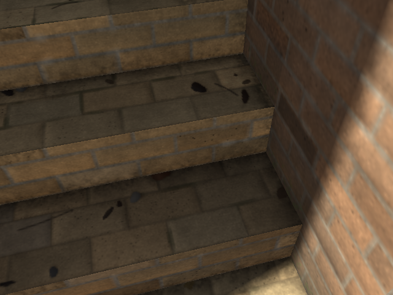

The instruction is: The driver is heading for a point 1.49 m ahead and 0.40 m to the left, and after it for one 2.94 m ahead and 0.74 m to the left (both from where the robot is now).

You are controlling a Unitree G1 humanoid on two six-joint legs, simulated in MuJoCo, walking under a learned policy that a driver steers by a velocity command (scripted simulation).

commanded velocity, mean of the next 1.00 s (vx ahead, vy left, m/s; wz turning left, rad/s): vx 0.50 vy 0.00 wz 0.00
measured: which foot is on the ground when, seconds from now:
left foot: down 0.00-1.00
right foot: down 0.00-1.00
